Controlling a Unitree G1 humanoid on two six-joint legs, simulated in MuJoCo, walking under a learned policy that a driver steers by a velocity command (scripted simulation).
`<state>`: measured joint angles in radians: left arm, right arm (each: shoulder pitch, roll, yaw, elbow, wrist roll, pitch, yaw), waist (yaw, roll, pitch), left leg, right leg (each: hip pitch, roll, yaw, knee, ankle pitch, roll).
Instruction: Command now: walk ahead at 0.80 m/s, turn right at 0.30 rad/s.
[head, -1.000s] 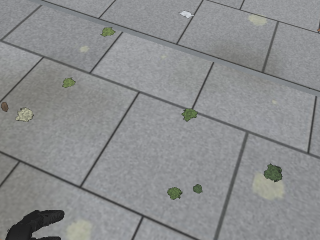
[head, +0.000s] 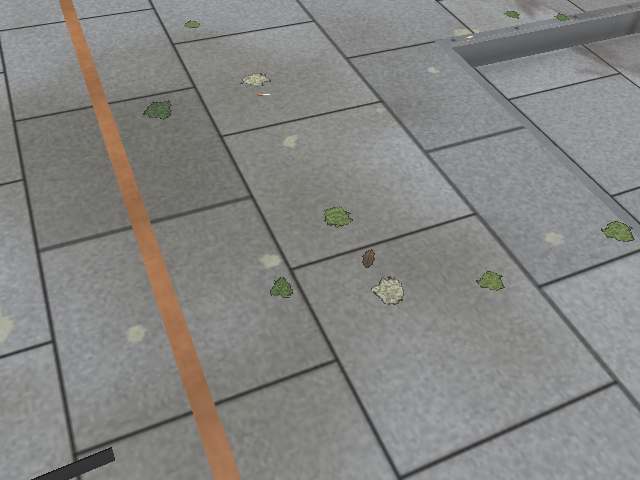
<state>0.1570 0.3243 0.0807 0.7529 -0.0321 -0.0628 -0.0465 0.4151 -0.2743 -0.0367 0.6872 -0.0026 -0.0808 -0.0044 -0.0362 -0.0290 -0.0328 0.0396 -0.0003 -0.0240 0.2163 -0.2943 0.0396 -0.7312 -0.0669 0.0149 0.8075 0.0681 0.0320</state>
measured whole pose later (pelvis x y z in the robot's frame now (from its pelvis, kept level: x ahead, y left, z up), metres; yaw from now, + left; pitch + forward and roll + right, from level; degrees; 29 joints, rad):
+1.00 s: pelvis +0.85 -0.27 -0.01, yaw -32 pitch +0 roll +3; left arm 0.01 0.27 -0.01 0.62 -0.01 -0.10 -0.04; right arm 0.58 -0.26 -0.04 0.85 0.02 -0.11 0.01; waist -0.12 -0.04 0.02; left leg 0.10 -0.08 0.01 0.21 -0.31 0.03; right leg -0.78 -0.11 0.04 0.81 0.02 -0.05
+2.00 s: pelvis +1.70 -0.57 -0.02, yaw +17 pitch +0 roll -1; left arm -0.05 0.27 0.04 0.55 -0.03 -0.13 -0.01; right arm 0.42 -0.27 -0.07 0.72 0.04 -0.06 -0.02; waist -0.12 -0.03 0.03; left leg 0.00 -0.12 -0.30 0.52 -0.49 0.10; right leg -0.56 -0.01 0.15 0.50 0.02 0.08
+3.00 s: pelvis +2.45 -0.10 -0.05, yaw +42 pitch +2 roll +0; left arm -0.03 0.26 -0.01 0.61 -0.03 -0.11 -0.05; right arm 0.53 -0.26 -0.03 0.88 -0.01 -0.07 0.00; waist -0.08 -0.02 0.03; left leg 0.30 -0.05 -0.03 0.25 -0.51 0.07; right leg -0.62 0.00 -0.06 0.49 0.10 -0.07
